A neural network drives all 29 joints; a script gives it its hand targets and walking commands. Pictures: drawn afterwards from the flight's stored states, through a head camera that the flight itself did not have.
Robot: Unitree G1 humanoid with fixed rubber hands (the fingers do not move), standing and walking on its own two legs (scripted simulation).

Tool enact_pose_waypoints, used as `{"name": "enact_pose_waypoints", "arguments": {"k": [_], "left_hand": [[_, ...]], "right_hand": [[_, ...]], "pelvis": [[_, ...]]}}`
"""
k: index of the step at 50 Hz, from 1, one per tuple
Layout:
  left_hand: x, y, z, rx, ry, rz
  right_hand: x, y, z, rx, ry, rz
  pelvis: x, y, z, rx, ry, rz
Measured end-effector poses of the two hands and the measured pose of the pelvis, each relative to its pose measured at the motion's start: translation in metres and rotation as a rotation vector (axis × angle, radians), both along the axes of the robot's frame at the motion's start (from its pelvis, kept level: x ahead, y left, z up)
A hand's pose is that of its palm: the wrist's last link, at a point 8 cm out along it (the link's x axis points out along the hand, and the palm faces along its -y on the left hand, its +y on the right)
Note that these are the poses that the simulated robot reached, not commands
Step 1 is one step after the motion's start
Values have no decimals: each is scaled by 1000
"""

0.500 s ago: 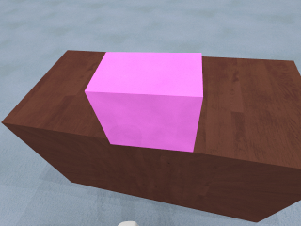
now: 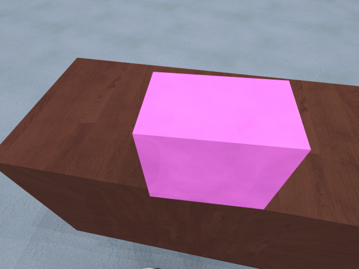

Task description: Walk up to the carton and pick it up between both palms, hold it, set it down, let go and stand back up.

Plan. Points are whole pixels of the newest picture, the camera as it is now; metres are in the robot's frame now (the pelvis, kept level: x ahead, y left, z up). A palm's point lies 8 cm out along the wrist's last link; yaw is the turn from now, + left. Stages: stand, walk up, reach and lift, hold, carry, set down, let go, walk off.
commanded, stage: walk up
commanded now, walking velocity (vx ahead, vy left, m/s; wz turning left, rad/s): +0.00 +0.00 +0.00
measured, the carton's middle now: (211, 144) +0.36 -0.05 +0.07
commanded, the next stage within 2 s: none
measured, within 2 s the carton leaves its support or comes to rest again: neither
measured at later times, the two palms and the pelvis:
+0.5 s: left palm out of the picture +0.01 +0.20 -0.14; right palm out of the picture -0.03 -0.20 -0.14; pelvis +0.02 -0.01 +0.01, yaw +0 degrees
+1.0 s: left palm out of the picture +0.04 +0.20 -0.14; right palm out of the picture -0.03 -0.30 -0.15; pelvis -0.02 -0.05 -0.01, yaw -3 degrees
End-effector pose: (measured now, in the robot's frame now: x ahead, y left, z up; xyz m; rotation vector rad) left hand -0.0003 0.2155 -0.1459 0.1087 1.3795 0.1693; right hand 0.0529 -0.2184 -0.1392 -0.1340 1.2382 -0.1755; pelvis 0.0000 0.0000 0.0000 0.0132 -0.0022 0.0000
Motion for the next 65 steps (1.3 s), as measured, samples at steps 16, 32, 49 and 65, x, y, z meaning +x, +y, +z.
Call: {"name": "enact_pose_waypoints", "arguments": {"k": [16,32,49,65], "left_hand": [[9,-21,9,-22,9,-14],[14,-17,7,-33,34,-23],[44,-8,6,88,-64,-91],[-18,-90,23,44,-115,-86]], "right_hand": [[-67,0,0,54,198,-59],[-72,25,-1,87,238,-63],[-87,-72,-6,-93,198,-105],[-116,-111,-4,23,144,-80]], "pelvis": [[18,-9,9,-23,-12,-4],[28,-3,10,-19,-15,-1],[-18,-41,-5,-13,12,-59],[-59,-93,8,-15,9,-27]]}}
